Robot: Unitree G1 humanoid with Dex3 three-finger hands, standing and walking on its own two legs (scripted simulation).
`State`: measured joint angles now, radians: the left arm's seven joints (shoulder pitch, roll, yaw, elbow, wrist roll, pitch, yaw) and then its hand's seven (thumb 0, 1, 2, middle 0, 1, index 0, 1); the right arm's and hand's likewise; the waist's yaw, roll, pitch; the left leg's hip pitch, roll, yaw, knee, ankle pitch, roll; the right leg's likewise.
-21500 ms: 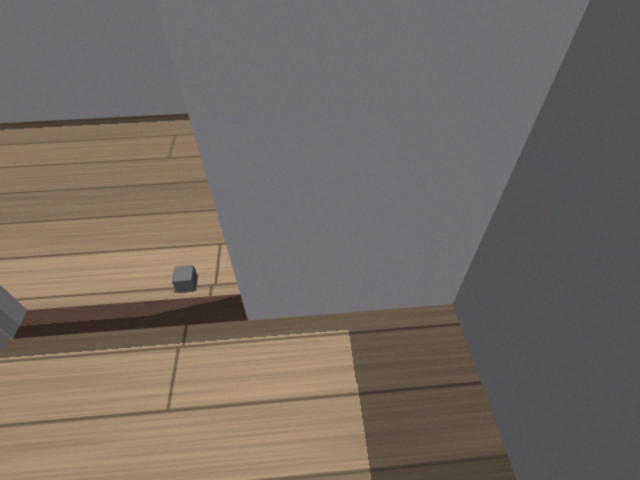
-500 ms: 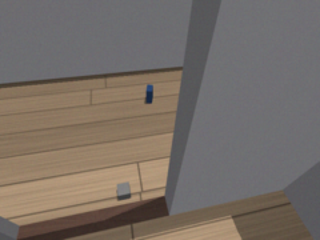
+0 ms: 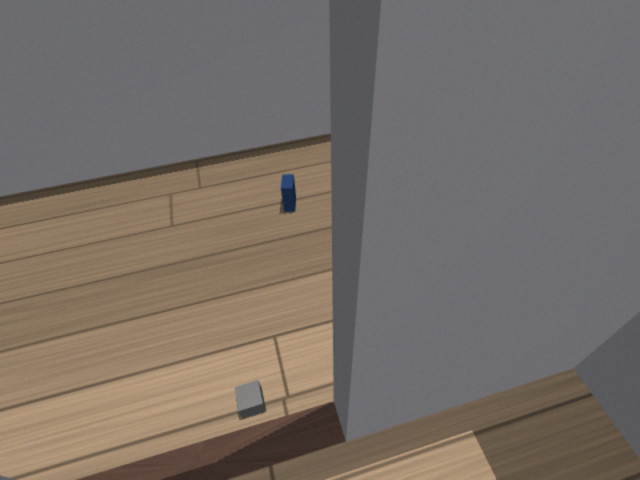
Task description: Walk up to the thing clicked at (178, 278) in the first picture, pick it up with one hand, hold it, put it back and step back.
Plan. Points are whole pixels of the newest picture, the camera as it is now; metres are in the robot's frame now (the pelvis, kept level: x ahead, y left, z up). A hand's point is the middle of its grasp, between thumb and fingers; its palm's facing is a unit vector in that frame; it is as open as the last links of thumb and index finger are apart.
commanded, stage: walk up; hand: left
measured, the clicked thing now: (250, 399) +0.47 +0.25 -0.73
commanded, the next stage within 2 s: stand in 0.86 s
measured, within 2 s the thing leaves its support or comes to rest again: neither
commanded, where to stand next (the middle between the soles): +0.09 -0.01 m, yaw +2 degrees
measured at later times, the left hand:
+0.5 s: hand out of the picture +0.10 +0.24 -0.14, palm faces -0.02 -0.95 -0.32, open 7.4 cm
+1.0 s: hand out of the picture +0.10 +0.25 -0.14, palm faces -0.01 -0.94 -0.34, open 7.4 cm
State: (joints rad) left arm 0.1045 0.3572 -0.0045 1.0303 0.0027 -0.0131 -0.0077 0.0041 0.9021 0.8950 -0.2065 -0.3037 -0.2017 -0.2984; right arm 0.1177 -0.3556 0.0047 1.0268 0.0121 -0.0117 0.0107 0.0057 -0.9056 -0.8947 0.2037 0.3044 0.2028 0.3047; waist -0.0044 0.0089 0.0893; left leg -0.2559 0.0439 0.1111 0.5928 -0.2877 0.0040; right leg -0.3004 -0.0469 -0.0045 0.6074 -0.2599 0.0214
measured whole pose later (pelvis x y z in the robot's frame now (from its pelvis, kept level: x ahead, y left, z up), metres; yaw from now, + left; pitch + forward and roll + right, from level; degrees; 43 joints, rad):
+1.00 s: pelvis +0.02 +0.00 +0.02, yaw +0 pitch -2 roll +0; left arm 0.08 0.34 0.01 1.17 0.02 -0.01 -0.01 0.00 0.90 0.90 -0.21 -0.30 -0.20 -0.30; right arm 0.07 -0.34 -0.01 1.16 -0.01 -0.01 0.01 0.00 -0.91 -0.89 0.20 0.30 0.20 0.30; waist 0.00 0.00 0.04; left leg -0.10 0.04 0.11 0.31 -0.17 -0.01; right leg -0.14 -0.04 -0.02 0.32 -0.15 0.02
